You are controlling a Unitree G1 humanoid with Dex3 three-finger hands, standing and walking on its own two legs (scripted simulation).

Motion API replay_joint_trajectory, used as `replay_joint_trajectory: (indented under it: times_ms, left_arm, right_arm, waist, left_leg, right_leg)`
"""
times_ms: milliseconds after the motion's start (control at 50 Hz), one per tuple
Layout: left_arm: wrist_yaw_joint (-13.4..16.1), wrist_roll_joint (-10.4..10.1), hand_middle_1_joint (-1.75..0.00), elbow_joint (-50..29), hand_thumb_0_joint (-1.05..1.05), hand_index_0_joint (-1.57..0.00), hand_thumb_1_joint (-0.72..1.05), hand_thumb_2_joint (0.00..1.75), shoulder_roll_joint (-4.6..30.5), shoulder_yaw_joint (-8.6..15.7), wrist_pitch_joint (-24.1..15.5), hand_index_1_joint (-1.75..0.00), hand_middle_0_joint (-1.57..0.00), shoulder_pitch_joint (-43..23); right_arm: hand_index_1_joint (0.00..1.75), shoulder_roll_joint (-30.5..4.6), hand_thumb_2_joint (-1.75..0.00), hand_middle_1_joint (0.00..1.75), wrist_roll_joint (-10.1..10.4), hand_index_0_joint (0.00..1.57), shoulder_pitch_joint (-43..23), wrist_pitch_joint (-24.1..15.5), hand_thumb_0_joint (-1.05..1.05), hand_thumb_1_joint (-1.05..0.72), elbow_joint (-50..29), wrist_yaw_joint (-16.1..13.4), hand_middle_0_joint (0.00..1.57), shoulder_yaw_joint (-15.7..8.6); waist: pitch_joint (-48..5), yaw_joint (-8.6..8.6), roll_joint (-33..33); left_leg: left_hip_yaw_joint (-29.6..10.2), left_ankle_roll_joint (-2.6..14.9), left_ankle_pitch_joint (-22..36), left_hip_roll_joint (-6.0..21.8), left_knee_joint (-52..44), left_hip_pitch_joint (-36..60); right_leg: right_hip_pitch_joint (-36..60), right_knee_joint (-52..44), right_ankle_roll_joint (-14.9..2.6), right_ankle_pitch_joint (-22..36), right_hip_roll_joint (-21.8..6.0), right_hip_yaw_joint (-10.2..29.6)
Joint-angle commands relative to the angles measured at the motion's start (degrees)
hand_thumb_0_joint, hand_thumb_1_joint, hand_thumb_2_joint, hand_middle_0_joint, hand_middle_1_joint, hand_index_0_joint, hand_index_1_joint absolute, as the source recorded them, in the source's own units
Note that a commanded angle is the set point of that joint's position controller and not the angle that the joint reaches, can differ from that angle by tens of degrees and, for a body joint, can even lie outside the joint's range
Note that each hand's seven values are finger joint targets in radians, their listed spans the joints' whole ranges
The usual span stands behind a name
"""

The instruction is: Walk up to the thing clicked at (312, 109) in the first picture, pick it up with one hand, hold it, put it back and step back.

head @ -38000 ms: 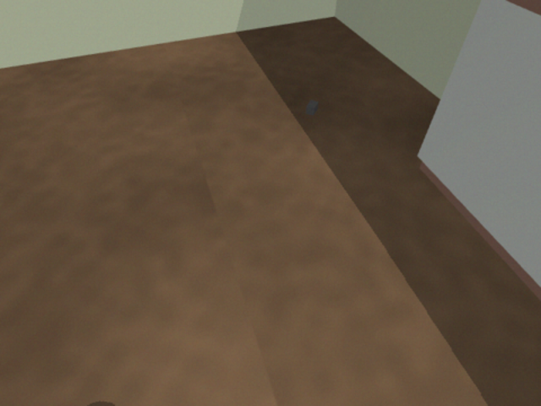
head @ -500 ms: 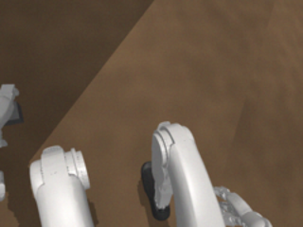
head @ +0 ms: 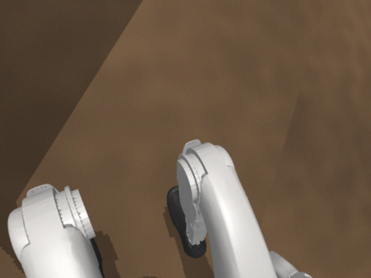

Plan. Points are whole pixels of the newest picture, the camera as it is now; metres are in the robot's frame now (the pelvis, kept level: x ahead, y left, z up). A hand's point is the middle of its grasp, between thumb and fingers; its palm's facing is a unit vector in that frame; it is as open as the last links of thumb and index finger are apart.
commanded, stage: rest palm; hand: left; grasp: from above
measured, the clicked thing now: out of the picture +0.43 +0.33 -0.27
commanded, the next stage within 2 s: close in 0.72 s
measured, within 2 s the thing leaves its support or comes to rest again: neither
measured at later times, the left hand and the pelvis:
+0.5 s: hand out of the picture +0.42 +0.32 -0.24, palm faces -0.41 -0.15 -0.90, open 14.4 cm; pelvis -0.01 +0.01 +0.00, yaw -1 degrees
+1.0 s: hand out of the picture +0.42 +0.31 -0.23, palm faces -0.42 -0.10 -0.90, open 13.9 cm; pelvis -0.01 +0.01 +0.00, yaw -2 degrees
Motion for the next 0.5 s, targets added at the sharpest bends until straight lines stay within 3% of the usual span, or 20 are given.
replay_joint_trajectory:
  times_ms: [0, 20, 40, 80, 160, 180, 200, 280, 320, 420, 440, 480]
  left_arm:
    - [5.2, 1.0, -0.9, -8.7, 0.0, -0.04, -0.57, 1.01, 15.8, 0.9, -4.5, -0.93, -0.07, -13.8]
    - [6.4, 1.9, -0.89, -8.4, 0.0, -0.04, -0.56, 1.0, 14.9, 0.1, -4.9, -0.93, -0.07, -13.6]
    - [7.2, 2.3, -0.88, -6.2, 0.0, -0.04, -0.56, 1.0, 12.2, -2.2, -4.7, -0.92, -0.08, -13.6]
    - [9.7, 3.9, -0.87, -4.8, 0.0, -0.06, -0.54, 1.0, 12.8, -2.9, -3.9, -0.91, -0.1, -13.1]
    - [14.0, 6.4, -0.85, -1.1, 0.0, -0.06, -0.54, 1.0, 11.0, -5.6, -0.5, -0.89, -0.1, -14.5]
    - [15.1, 6.5, -0.84, -1.0, 0.0, -0.07, -0.54, 1.0, 10.8, -5.5, 0.6, -0.89, -0.12, -14.5]
    - [15.5, 6.3, -0.84, 0.5, 0.0, -0.07, -0.53, 0.99, 9.0, -6.9, 1.8, -0.89, -0.11, -14.8]
    - [16.6, 3.2, -0.89, 1.7, 0.0, -0.05, -0.55, 0.99, 7.3, -8.1, 5.3, -0.92, -0.08, -16.4]
    - [16.2, 1.9, -0.91, 1.8, 0.0, -0.04, -0.56, 1.0, 7.7, -7.2, 6.4, -0.93, -0.07, -17.8]
    - [13.5, 0.8, -0.93, 3.5, 0.0, -0.05, -0.55, 0.99, 13.2, -1.8, 7.6, -0.96, -0.07, -17.7]
    - [12.3, 0.8, -0.93, 3.3, 0.0, -0.05, -0.56, 1.0, 12.0, -2.6, 7.6, -0.96, -0.08, -17.7]
    - [10.7, 0.2, -0.96, 2.4, 0.0, -0.05, -0.56, 0.99, 13.8, -1.4, 7.1, -0.98, -0.07, -18.1]
  right_arm:
    - [0.3, -17.9, -0.9, 0.3, -0.5, 0.2, 9.5, 0.8, 0.0, -0.89, 0.4, -1.2, 0.2, -5.7]
    - [0.3, -19.0, -0.9, 0.3, -0.8, 0.2, 9.0, 0.9, 0.0, -0.89, 0.2, -1.5, 0.2, -6.5]
    - [0.3, -18.2, -0.9, 0.3, -1.0, 0.2, 8.7, 0.7, 0.0, -0.89, 0.3, -1.3, 0.2, -5.8]
    - [0.3, -18.0, -0.9, 0.3, -1.4, 0.2, 6.7, 0.5, 0.0, -0.89, 1.1, -1.3, 0.2, -5.5]
    - [0.3, -19.3, -0.9, 0.3, -1.9, 0.2, 5.1, -1.0, 0.0, -0.89, 1.8, -1.3, 0.2, -6.0]
    - [0.3, -19.7, -0.9, 0.3, -1.9, 0.2, 5.3, -1.1, 0.0, -0.89, 2.6, -1.3, 0.2, -6.2]
    - [0.3, -19.3, -0.9, 0.3, -1.6, 0.2, 4.6, -1.6, 0.0, -0.89, 2.2, -1.1, 0.2, -6.3]
    - [0.3, -20.1, -0.9, 0.3, -1.0, 0.2, 3.6, -3.8, 0.0, -0.89, 2.3, 0.0, 0.2, -6.4]
    - [0.3, -20.3, -0.9, 0.3, -0.6, 0.2, 4.2, -4.7, 0.0, -0.89, 1.8, 0.5, 0.2, -6.1]
    - [0.3, -21.0, -0.9, 0.3, -0.4, 0.2, 4.5, -5.9, 0.0, -0.9, 0.7, 1.2, 0.2, -5.8]
    - [0.3, -20.8, -0.9, 0.3, -0.2, 0.2, 4.3, -6.2, 0.0, -0.9, 0.0, 1.5, 0.2, -5.8]
    - [0.3, -20.6, -0.91, 0.3, -0.5, 0.2, 5.1, -6.3, 0.0, -0.9, 0.6, 1.5, 0.2, -5.4]
  waist:
    - [-42.4, -1.16, 24.0]
    - [-41.5, -1.69, 24.3]
    - [-39.7, -1.75, 24.8]
    - [-38.5, -1.06, 26.3]
    - [-34.8, -2.21, 25.5]
    - [-34.7, -2.3, 24.7]
    - [-33.7, -2.44, 24.2]
    - [-32.8, -2.86, 22.5]
    - [-33.8, -3.02, 22.9]
    - [-35.8, -2.63, 24.6]
    - [-35.5, -2.93, 25.8]
    - [-36.5, -3.14, 26.8]
  left_leg:
    - [8.8, 2.37, 16.9, 0.7, -12.7, 29.6]
    - [8.8, 2.23, 16.4, 0.6, -13.1, 29.2]
    - [8.7, 2.13, 14.5, 0.5, -13.5, 29.7]
    - [8.5, 1.95, 11.8, 0.7, -15.1, 29.6]
    - [8.0, 1.99, 8.2, 0.7, -15.9, 28.2]
    - [7.7, 2.09, 8.2, 0.6, -16.4, 27.9]
    - [7.8, 2.12, 7.7, 0.5, -16.1, 27.2]
    - [7.1, 2.4, 7.4, 0.7, -16.4, 25.6]
    - [6.9, 2.64, 8.8, 0.8, -16.1, 25.5]
    - [6.3, 2.34, 11.8, 1.0, -15.8, 27.5]
    - [6.7, 2.38, 11.5, 0.8, -15.3, 28.0]
    - [6.6, 2.4, 11.6, 0.7, -15.7, 28.4]
  right_leg:
    - [22.9, -11.8, -5.56, 18.7, 2.5, -7.6]
    - [21.7, -11.9, -5.64, 18.0, 2.5, -8.1]
    - [19.8, -11.5, -5.68, 16.0, 2.6, -8.5]
    - [17.7, -11.8, -5.7, 13.3, 3.0, -8.8]
    - [14.0, -11.9, -5.78, 10.2, 3.3, -9.4]
    - [13.8, -12.4, -5.67, 10.1, 3.3, -9.6]
    - [12.7, -12.1, -5.74, 9.8, 3.3, -9.4]
    - [12.4, -12.6, -5.58, 9.9, 3.1, -9.4]
    - [13.3, -12.5, -5.34, 11.5, 2.7, -9.2]
    - [15.4, -10.4, -5.23, 14.2, 2.2, -9.3]
    - [15.3, -9.8, -5.22, 14.1, 2.0, -9.0]
    - [16.5, -10.4, -5.16, 13.9, 2.3, -9.3]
